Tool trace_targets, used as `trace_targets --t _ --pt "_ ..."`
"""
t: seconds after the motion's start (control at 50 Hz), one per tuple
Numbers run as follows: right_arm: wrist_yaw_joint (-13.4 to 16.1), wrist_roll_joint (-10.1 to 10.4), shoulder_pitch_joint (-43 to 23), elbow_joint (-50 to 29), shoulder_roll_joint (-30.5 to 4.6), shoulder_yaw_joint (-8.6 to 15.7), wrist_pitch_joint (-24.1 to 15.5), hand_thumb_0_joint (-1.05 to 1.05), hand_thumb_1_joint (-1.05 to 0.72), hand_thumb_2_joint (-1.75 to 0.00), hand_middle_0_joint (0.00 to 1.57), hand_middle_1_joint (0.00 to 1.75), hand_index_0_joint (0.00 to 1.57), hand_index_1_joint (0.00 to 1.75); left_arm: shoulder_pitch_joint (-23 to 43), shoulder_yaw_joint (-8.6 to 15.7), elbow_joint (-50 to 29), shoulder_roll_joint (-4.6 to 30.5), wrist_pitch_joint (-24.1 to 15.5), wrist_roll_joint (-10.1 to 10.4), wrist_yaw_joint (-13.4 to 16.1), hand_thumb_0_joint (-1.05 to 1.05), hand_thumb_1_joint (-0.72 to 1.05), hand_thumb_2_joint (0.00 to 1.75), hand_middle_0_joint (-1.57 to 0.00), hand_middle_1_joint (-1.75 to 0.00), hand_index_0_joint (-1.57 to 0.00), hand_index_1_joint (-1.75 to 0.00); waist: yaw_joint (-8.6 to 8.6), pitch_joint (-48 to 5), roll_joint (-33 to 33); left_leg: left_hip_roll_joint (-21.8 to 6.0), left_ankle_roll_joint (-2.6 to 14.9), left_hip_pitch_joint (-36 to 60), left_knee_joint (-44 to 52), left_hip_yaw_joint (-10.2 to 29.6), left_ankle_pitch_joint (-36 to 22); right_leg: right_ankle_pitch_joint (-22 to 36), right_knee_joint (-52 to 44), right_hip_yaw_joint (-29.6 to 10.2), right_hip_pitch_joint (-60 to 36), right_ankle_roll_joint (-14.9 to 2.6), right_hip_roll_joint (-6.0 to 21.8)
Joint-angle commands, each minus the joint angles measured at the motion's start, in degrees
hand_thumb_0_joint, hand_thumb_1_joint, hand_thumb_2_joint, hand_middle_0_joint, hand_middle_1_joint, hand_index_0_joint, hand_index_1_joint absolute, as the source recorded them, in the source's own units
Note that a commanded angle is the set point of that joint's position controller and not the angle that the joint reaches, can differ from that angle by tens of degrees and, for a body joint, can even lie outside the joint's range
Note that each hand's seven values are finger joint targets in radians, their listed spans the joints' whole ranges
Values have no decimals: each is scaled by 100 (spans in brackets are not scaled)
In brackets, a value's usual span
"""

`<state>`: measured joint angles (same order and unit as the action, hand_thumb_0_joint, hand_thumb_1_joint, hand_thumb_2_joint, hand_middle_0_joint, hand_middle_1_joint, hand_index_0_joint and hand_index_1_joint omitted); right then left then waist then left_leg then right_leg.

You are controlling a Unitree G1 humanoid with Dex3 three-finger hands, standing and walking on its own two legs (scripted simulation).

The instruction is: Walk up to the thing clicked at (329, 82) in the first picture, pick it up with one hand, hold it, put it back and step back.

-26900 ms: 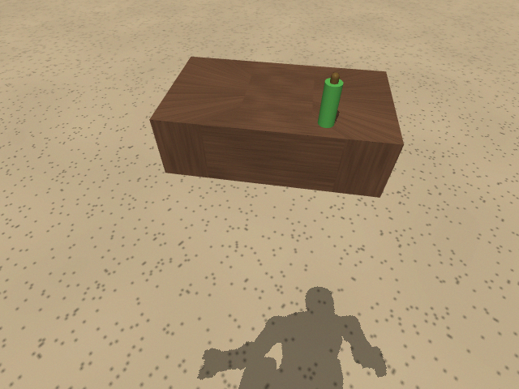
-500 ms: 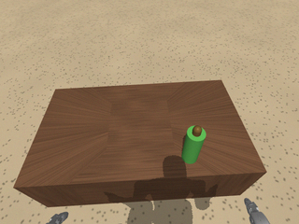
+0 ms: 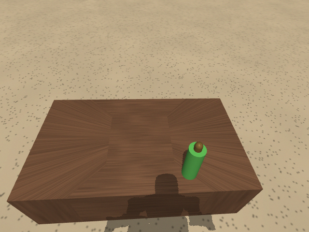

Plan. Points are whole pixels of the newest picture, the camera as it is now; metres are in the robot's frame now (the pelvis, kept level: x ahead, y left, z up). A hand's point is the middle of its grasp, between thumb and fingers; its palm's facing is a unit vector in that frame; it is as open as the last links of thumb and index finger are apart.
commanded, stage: stand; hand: right
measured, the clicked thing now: (193, 159) +0.50 -0.20 -0.28
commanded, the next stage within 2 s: none
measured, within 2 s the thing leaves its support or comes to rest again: neither
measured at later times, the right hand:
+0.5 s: hand out of the picture +0.04 -0.24 -0.15, palm faces -0.02 +0.94 -0.34, open 8.1 cm
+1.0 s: hand out of the picture +0.08 -0.24 -0.15, palm faces -0.01 +0.93 -0.36, open 7.4 cm
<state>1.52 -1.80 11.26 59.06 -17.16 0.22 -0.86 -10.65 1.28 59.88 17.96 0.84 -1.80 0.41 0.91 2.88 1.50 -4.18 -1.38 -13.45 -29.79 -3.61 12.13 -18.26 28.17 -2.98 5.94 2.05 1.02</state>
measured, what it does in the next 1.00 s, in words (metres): stands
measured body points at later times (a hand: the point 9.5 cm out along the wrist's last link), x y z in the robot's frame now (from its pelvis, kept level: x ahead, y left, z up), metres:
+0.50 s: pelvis -0.01 +0.01 +0.01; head -0.01 +0.01 +0.46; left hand +0.02 +0.30 -0.14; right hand +0.04 -0.29 -0.13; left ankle +0.05 +0.13 -0.73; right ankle -0.03 -0.15 -0.73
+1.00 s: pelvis +0.01 +0.01 +0.01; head +0.02 +0.02 +0.46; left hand +0.07 +0.31 -0.14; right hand +0.08 -0.29 -0.12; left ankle +0.05 +0.13 -0.73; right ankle -0.03 -0.15 -0.73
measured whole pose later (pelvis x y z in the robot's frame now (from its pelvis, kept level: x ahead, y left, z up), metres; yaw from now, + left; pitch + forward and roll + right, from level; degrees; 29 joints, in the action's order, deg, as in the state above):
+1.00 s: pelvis +0.01 +0.01 +0.01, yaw +0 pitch -3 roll +0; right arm 0.3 -0.8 6.5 65.7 -18.8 0.0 -0.7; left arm -7.8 0.4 65.4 19.7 -0.4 -1.0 0.2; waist 0.8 3.7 1.5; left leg -2.5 -0.3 -10.7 -23.3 -4.0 9.7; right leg -14.9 20.0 -2.9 2.4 3.3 2.7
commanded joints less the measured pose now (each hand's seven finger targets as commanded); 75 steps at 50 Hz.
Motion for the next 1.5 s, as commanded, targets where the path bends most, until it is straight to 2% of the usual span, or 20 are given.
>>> trace_targets --t 0.0,0.06,0.16,0.22,0.3,0.32,0.44,0.54,0.62,0.72,0.76,0.84,0.9,1.0,1.16,1.22,1.26,1.36,1.46,1.48 --pt "54 31 -291 -138 -1275 306 -92 0 32 -28 20 29 20 29 93 213 -147 1127 -93 15 34 0 90 90 -20 -30 -20 -30 -55 220 -485 -419 218 300 1090 741 539 235 -839 -239 709 -403 289" --pt "27 42 -336 -55 -1227 289 -96 0 8 -52 20 30 20 30 137 212 -39 1145 -116 22 6 0 90 90 -20 -30 -20 -30 -48 148 -402 -389 210 332 1153 728 659 213 -913 -249 653 -388 303" --pt "6 63 -350 97 -1232 269 -97 0 -32 -90 20 30 20 30 214 176 94 1163 -155 27 2 0 90 90 -20 -30 -20 -30 -15 -13 -259 -376 221 581 1069 666 349 302 -1092 -325 623 -359 408" --pt "-12 64 -358 175 -1289 266 -96 0 -56 -90 20 30 20 30 227 152 149 1196 -161 52 -1 0 90 90 -20 -30 -20 -30 -6 52 -251 -375 214 625 1117 649 268 300 -1126 -337 663 -354 441" --pt "-19 74 -416 229 -1376 273 -59 0 -88 -90 20 30 20 30 174 152 240 1249 -146 49 -2 0 90 90 -20 -30 -20 -30 -31 184 -219 -384 207 498 1244 716 645 144 -1145 -283 721 -339 408" --pt "-27 83 -450 232 -1370 269 -50 0 -90 -90 20 30 20 30 152 139 260 1216 -147 41 0 0 90 90 -20 -30 -20 -30 -32 203 -170 -392 213 497 1255 723 650 90 -1169 -276 744 -333 420" --pt "-56 99 -433 289 -1322 251 -48 0 -90 -90 20 30 20 30 186 119 264 1268 -192 54 16 0 90 90 -20 -30 -20 -30 2 2 -54 -354 232 681 1087 624 156 288 -1253 -345 689 -307 513" --pt "-63 99 -475 322 -1368 246 -42 0 -90 -90 20 30 20 30 143 111 312 1264 -185 63 19 0 90 90 -20 -30 -20 -30 -17 73 -144 -381 245 627 1198 685 312 353 -1179 -270 664 -296 481" --pt "-54 97 -505 347 -1350 243 -57 0 -90 -90 20 30 20 30 209 116 292 1305 -188 75 30 0 90 90 -20 -30 -20 -30 -25 -122 -106 -382 253 742 1097 606 -168 653 -1155 -299 507 -304 534" --pt "-61 116 -521 391 -1349 227 -61 0 -90 -90 20 30 20 30 231 98 303 1292 -191 84 33 0 90 90 -20 -30 -20 -30 -16 -112 -147 -377 243 743 1107 594 -390 836 -1148 -272 435 -275 560" --pt "-54 108 -546 384 -1361 223 -68 0 -90 -90 20 30 20 30 234 108 280 1302 -199 90 35 0 90 90 -20 -30 -20 -30 -44 -258 -197 -390 258 865 1018 563 -704 1095 -1128 -262 343 -259 571" --pt "-54 122 -602 389 -1399 228 -62 0 -90 -90 20 30 20 30 256 110 288 1314 -191 85 41 0 90 90 -20 -30 -20 -30 -49 -202 -203 -392 261 833 1052 585 -724 1063 -1161 -221 337 -239 570" --pt "-49 125 -612 393 -1394 234 -69 0 -90 -90 20 30 20 30 290 101 278 1291 -199 93 43 0 90 90 -20 -30 -20 -30 -45 -319 -98 -427 275 909 952 561 -1182 1369 -1153 -195 207 -226 604" --pt "-47 128 -614 402 -1413 228 -78 0 -90 -90 20 30 20 30 324 128 264 1336 -196 109 47 0 90 90 -20 -30 -20 -30 -51 -378 -217 -394 258 963 974 544 -1347 1588 -1121 -156 91 -212 613" --pt "-53 134 -705 379 -1460 249 -63 0 -90 -90 20 30 20 30 381 137 244 1342 -179 83 39 0 90 90 -20 -30 -20 -30 -33 -223 -165 -383 242 860 1093 615 -949 1223 -1244 -115 181 -201 621" --pt "-51 127 -717 371 -1420 242 -90 0 -90 -90 20 30 20 30 400 148 220 1362 -199 103 46 0 90 90 -20 -30 -20 -30 -52 -497 -129 -434 258 1060 943 571 -1717 1739 -1122 -77 10 -197 647" --pt "-44 135 -697 378 -1423 242 -97 0 -90 -90 20 30 20 30 381 137 204 1348 -199 109 50 0 90 90 -20 -30 -20 -30 -41 -575 -188 -432 256 1099 910 550 -1958 1898 -1121 -66 -46 -186 651" --pt "-38 137 -731 388 -1440 237 -73 0 -90 -90 20 30 20 30 436 141 195 1370 -183 97 48 0 90 90 -20 -30 -20 -30 -28 -403 -163 -399 243 995 996 565 -1579 1607 -1191 -51 18 -191 657" --pt "-66 129 -791 381 -1507 286 -44 0 -90 -90 20 30 20 30 391 147 199 1374 -172 68 38 0 90 90 -20 -30 -20 -30 -9 -138 -166 -359 246 803 1179 646 -532 845 -1370 -47 241 -222 622" --pt "-77 138 -815 387 -1458 275 -39 0 -90 -90 20 30 20 30 425 143 203 1398 -177 74 38 0 90 90 -20 -30 -20 -30 0 -87 -90 -377 254 788 1181 675 -649 855 -1360 -48 236 -234 632"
